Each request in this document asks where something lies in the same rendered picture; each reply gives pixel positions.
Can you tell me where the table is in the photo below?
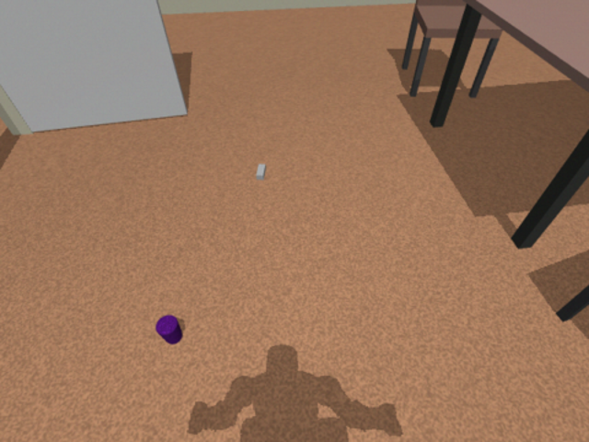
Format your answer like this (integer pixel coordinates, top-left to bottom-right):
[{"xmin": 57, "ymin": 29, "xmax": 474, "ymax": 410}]
[{"xmin": 430, "ymin": 0, "xmax": 589, "ymax": 249}]

